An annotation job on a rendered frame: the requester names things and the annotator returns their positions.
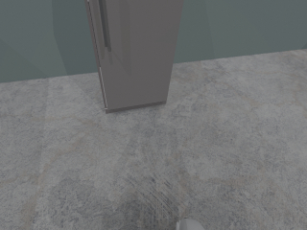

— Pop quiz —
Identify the fridge door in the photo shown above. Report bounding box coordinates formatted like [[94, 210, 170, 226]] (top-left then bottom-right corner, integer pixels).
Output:
[[88, 0, 184, 110]]

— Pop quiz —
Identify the handle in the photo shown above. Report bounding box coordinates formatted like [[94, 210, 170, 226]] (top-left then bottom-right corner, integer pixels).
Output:
[[98, 0, 108, 47]]

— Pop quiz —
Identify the right robot thigh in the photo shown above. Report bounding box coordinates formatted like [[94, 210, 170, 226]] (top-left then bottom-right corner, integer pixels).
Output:
[[175, 218, 204, 230]]

